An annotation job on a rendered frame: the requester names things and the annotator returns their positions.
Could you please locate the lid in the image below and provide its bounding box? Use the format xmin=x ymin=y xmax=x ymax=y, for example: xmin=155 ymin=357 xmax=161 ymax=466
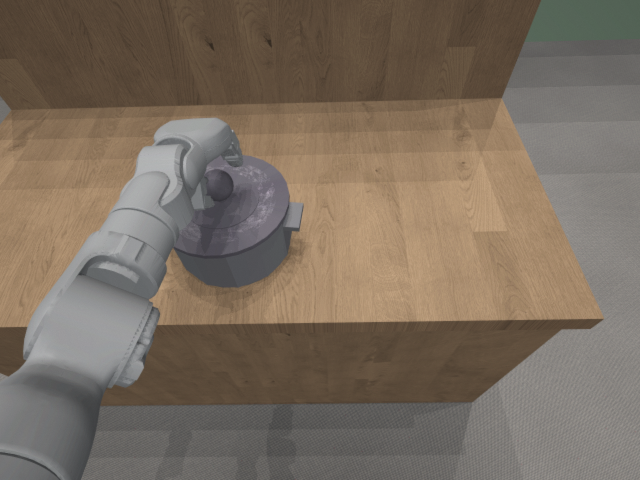
xmin=173 ymin=155 xmax=290 ymax=259

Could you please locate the robot left hand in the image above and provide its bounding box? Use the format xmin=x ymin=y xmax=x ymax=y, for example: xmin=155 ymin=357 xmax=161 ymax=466
xmin=154 ymin=118 xmax=243 ymax=211

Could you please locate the knob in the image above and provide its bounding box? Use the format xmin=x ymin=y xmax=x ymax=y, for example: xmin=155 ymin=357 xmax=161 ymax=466
xmin=204 ymin=169 xmax=234 ymax=201

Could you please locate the left robot forearm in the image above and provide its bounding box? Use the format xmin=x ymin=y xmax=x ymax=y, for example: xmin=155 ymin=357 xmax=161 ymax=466
xmin=23 ymin=134 xmax=207 ymax=360

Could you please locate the pot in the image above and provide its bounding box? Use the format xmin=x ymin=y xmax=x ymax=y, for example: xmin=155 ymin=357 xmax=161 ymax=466
xmin=174 ymin=202 xmax=304 ymax=288

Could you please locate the left robot upper arm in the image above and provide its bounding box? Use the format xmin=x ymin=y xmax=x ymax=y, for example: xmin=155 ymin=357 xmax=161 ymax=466
xmin=0 ymin=273 xmax=160 ymax=480

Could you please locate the table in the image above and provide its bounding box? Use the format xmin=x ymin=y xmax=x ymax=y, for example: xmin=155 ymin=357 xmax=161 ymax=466
xmin=0 ymin=0 xmax=604 ymax=406

